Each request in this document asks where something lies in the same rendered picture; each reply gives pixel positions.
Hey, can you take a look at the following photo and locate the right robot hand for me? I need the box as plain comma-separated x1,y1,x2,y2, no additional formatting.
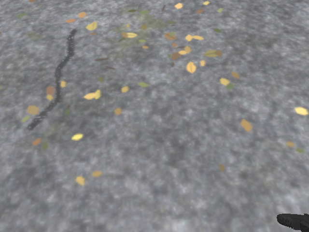
276,214,309,232

